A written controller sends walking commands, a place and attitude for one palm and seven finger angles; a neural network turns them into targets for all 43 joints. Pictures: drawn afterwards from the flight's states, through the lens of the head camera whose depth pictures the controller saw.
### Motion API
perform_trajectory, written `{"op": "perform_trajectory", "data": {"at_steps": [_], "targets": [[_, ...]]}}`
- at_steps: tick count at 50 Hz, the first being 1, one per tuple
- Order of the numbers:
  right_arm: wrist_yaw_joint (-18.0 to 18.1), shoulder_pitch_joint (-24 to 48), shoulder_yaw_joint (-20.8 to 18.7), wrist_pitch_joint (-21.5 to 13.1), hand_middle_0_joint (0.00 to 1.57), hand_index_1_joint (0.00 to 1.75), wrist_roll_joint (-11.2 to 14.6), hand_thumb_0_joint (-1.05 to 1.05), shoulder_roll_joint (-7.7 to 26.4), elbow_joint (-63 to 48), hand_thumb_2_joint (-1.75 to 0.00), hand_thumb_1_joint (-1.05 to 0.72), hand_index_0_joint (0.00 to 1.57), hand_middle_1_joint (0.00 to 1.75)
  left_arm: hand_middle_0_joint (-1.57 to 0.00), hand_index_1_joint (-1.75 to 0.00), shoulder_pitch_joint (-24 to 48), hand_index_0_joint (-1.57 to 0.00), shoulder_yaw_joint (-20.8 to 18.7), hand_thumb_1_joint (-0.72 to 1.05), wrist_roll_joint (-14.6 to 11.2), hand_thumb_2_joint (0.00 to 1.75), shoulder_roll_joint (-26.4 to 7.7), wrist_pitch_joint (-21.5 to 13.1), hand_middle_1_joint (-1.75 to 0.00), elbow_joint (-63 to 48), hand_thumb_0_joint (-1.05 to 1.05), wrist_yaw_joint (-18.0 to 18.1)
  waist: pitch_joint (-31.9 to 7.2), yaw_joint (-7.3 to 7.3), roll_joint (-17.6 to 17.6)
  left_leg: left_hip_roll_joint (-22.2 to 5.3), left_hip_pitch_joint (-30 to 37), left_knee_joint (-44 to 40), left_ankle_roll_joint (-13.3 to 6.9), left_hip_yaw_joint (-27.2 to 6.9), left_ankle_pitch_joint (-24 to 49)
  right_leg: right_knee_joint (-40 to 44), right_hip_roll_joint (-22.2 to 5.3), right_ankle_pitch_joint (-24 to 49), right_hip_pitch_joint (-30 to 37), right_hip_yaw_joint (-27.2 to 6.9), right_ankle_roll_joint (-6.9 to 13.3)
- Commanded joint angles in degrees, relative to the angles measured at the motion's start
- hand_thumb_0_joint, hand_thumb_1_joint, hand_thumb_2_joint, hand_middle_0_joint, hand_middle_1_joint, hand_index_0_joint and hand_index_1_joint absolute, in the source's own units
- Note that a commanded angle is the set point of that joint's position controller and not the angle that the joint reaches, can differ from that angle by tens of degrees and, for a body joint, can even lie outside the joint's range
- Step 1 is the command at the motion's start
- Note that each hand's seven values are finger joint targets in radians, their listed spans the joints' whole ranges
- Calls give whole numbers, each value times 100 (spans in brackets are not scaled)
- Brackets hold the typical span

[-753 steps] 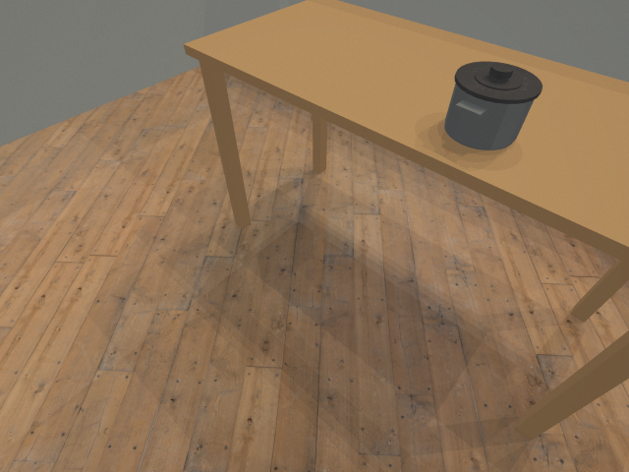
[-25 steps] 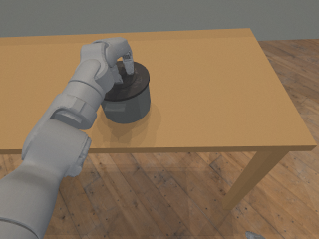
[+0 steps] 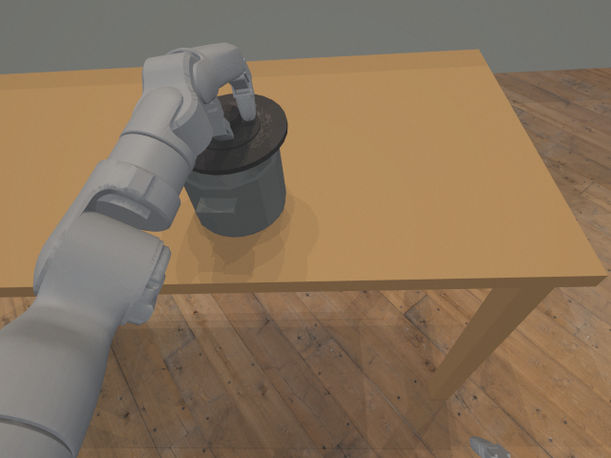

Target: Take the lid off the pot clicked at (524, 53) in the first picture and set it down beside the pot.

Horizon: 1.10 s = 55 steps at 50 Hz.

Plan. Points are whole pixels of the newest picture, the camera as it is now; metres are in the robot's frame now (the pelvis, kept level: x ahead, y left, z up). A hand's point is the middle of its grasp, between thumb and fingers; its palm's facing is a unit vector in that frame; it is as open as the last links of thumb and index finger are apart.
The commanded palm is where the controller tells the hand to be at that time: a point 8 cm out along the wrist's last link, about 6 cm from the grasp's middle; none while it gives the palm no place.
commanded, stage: lift the lid straight up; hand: left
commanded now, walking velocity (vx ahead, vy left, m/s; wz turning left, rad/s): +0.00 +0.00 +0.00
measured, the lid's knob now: (225, 118) +0.52 +0.08 +0.18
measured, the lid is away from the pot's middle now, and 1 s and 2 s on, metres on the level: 0.01 0.01 0.08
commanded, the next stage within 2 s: move the lid sideways beside the pot in 1.38 s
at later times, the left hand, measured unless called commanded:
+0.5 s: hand (194, 89) +0.48 +0.10 +0.25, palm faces -0.28 -0.08 -0.96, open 6.7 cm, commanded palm +0.47 +0.10 +0.32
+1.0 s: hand (191, 48) +0.48 +0.09 +0.29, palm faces -0.21 -0.09 -0.97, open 6.7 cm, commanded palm +0.47 +0.10 +0.36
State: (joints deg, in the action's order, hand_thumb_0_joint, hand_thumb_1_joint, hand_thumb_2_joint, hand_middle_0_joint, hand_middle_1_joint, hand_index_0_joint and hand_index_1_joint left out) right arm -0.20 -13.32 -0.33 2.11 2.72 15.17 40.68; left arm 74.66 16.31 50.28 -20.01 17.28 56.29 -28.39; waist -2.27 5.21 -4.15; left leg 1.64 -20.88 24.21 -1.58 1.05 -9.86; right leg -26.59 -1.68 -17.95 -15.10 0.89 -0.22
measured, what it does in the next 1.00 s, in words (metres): stands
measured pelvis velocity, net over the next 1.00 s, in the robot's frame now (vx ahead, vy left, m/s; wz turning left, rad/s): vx -0.01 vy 0.01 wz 0.01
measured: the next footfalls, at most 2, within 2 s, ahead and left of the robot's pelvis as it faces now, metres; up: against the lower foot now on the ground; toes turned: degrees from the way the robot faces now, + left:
none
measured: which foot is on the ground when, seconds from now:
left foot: down 0.00-1.00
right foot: down 0.00-1.00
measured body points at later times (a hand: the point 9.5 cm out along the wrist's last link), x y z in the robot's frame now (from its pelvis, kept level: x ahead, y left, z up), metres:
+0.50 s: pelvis -0.01 +0.00 +0.00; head +0.03 -0.02 +0.45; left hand +0.49 +0.10 +0.30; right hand +0.10 -0.25 -0.13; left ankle +0.02 +0.11 -0.74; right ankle -0.05 -0.12 -0.74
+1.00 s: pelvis -0.01 +0.01 +0.00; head +0.03 -0.02 +0.45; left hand +0.49 +0.09 +0.34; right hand +0.09 -0.25 -0.13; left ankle +0.02 +0.11 -0.74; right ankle -0.05 -0.12 -0.74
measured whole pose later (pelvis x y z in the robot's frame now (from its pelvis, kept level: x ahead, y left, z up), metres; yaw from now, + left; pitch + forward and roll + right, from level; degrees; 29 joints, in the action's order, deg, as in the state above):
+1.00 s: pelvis -0.01 +0.01 +0.00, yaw +0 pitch +7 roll +1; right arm 0.2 -14.0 0.4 -1.1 2.6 15.4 41.1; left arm 86.6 16.6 51.7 -22.0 19.6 58.6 -31.3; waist -2.6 5.1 -4.0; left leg 2.3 -21.0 23.2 -2.1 0.9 -8.6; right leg -25.6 -2.3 -16.9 -15.2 1.0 -0.8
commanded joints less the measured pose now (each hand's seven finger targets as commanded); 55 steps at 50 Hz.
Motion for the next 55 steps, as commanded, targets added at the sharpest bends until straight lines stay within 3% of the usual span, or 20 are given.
{"op": "perform_trajectory", "data": {"at_steps": [1, 2, 4, 7, 9, 17, 19, 22, 25, 28, 32, 33, 37, 41, 42, 44, 47, 48, 52, 55], "targets": [[22, 145, -203, -180, 20, 30, 9, 0, 718, -658, -90, -90, 20, 30, -86, -108, 3825, -91, -411, 78, 241, 83, -1532, 59, -105, -1178, 0, 268, -2667, -32, 842, 272, 2038, 277, -366, -221, 1943, 155, 297, 3191, 123, 13, 176], [22, 128, -221, -152, 20, 30, 11, 0, 723, -712, -90, -90, 20, 30, -86, -108, 3711, -91, -214, 78, 133, 83, -1247, 48, -105, -1257, 0, 238, -2670, -2, 770, 269, 2072, 302, -390, -214, 2060, 190, 285, 3223, 124, 31, 183], [33, 152, -203, -169, 20, 30, -11, 0, 734, -712, -90, -90, 20, 30, -86, -108, 4034, -91, -554, 78, 246, 83, -1756, 50, -105, -1431, 0, 229, -2831, -46, 831, 284, 2104, 293, -392, -229, 1959, 169, 297, 3264, 253, -24, 168], [34, 168, -245, -218, 20, 30, 34, 0, 700, -763, -90, -90, 20, 30, -86, -108, 4178, -91, -119, 78, 83, 83, -1205, -9, -105, -1723, 0, 187, -2923, 43, 497, 228, 2422, 352, -392, -278, 2253, 177, 290, 3114, 37, 27, 191], [25, 199, -209, -249, 20, 30, -3, 0, 714, -746, -90, -90, 20, 30, -86, -108, 4272, -91, -496, 78, 226, 83, -1744, -7, -105, -1697, 0, 171, -2964, -42, 617, 269, 2365, 322, -384, -313, 2147, 148, 320, 3118, 143, -17, 183], [34, 195, -206, -254, 20, 30, 50, 0, 730, -715, -90, -90, 20, 30, -86, -108, 4336, -91, -66, 78, 77, 83, -1182, 64, -105, -1522, 0, 130, -2730, 43, 477, 225, 2357, 249, -358, -319, 1934, 233, 298, 2757, -93, 64, 225], [44, 195, -179, -301, 20, 30, 4, 0, 730, -677, -90, -90, 20, 30, -86, -108, 4532, -91, -417, 78, 240, 83, -1704, 57, -105, -1429, 0, 142, -2830, -11, 645, 253, 2312, 249, -359, -353, 1849, 194, 330, 2770, 18, 32, 221], [53, 121, -207, -298, 20, 30, 31, 0, 732, -666, -90, -90, 20, 30, -86, -108, 4434, -91, -163, 78, 106, 83, -1296, 86, -105, -1339, 0, 122, -2734, 45, 587, 223, 2317, 230, -356, -336, 1944, 247, 296, 2770, -69, 80, 225], [58, 174, -153, -332, 20, 30, 22, 0, 734, -653, -90, -90, 20, 30, -86, -108, 4815, -91, -384, 78, 280, 83, -1733, 129, -105, -1304, 0, 133, -2733, 8, 688, 249, 2191, 164, -324, -348, 1596, 231, 318, 2611, -12, 50, 219], [46, 155, -171, -386, 20, 30, 3, 0, 699, -681, -90, -90, 20, 30, -86, -108, 4924, -91, -324, 78, 264, 83, -1631, 68, -105, -1558, 0, 124, -3016, -19, 526, 219, 2418, 213, -305, -402, 1973, 187, 320, 2676, 18, 58, 229], [46, 55, -192, -370, 20, 30, 10, 0, 738, -625, -90, -90, 20, 30, -86, -108, 4616, -91, -132, 78, 164, 83, -1250, 133, -105, -1099, 0, 88, -2723, 45, 535, 196, 2362, 205, -320, -395, 2008, 272, 319, 2543, -172, 117, 246], [32, 88, -166, -371, 20, 30, 2, 0, 747, -609, -90, -90, 20, 30, -86, -108, 4772, -91, -366, 78, 300, 83, -1642, 150, -105, -1165, 0, 91, -2760, -10, 685, 191, 2289, 162, -289, -403, 1897, 243, 333, 2490, -96, 100, 236], [33, 60, -199, -450, 20, 30, 5, 0, 727, -633, -90, -90, 20, 30, -86, -108, 4844, -91, -119, 78, 161, 83, -1258, 118, -105, -1312, 0, 70, -2907, 27, 441, 160, 2581, 227, -305, -460, 2307, 259, 321, 2534, -186, 108, 254], [67, 73, -122, -442, 20, 30, 29, 0, 771, -525, -90, -90, 20, 30, -86, -108, 5099, -91, -226, 78, 313, 83, -1519, 268, -105, -826, 0, 77, -2459, 67, 835, 226, 2083, 54, -299, -377, 1465, 314, 348, 2286, -223, 113, 242], [68, 22, -151, -447, 20, 30, 28, 0, 777, -539, -90, -90, 20, 30, -86, -108, 5092, -91, -144, 78, 176, 83, -1288, 237, -105, -960, 0, 102, -2554, 78, 539, 195, 2221, 70, -298, -382, 1685, 334, 313, 2328, -247, 120, 260], [77, 89, -127, -511, 20, 30, -20, 0, 742, -591, -90, -90, 20, 30, -86, -108, 5407, -91, -324, 78, 360, 83, -1701, 196, -105, -1190, 0, 123, -2954, 12, 566, 221, 2315, 128, -302, -418, 1760, 263, 328, 2466, -20, 53, 261], [73, 23, -158, -564, 20, 30, -22, 0, 723, -625, -90, -90, 20, 30, -86, -108, 5320, -91, -253, 78, 257, 83, -1476, 183, -105, -1229, 0, 109, -3101, -2, 492, 194, 2438, 194, -316, -419, 2167, 260, 295, 2677, 21, 49, 258], [58, 31, -142, -572, 20, 30, -58, 0, 735, -591, -90, -90, 20, 30, -86, -108, 5350, -91, -606, 78, 421, 83, -2024, 194, -105, -1192, 0, 112, -3200, -98, 698, 207, 2333, 178, -294, -422, 2123, 205, 314, 2743, 201, 34, 243], [50, 50, -149, -510, 20, 30, -6, 0, 742, -640, -90, -90, 20, 30, -86, -108, 5026, -91, -288, 78, 265, 83, -1489, 301, -105, -887, 0, 18, -2846, -43, 785, 212, 2140, 192, -342, -307, 2251, 272, 261, 2975, 142, 44, 224], [51, 141, -97, -466, 20, 30, -6, 0, 764, -628, -90, -90, 20, 30, -86, -108, 5327, -91, -392, 78, 482, 83, -1865, 428, -105, -833, 0, -22, -2655, -33, 896, 245, 1957, 142, -329, -269, 1868, 262, 288, 2851, 109, 36, 216]]}}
